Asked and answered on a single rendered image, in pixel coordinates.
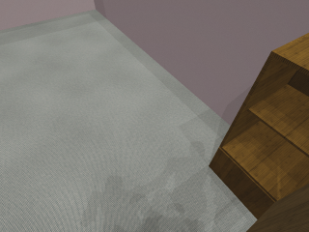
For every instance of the cupboard door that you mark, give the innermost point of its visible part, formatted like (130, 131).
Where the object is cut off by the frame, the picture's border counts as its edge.
(288, 214)

